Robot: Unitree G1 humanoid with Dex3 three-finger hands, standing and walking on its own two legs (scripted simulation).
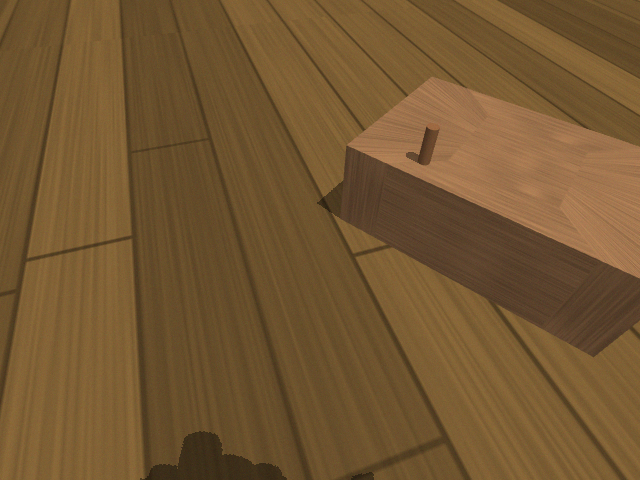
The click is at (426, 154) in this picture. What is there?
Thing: slim round
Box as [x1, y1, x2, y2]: [418, 123, 439, 164]
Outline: 437,124 427,124 418,158 418,162 421,164 429,163 439,128
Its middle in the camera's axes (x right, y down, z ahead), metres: +0.38 -0.34 +1.36
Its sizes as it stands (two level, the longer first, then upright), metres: 0.043 0.043 0.144
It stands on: a support 0.39 m high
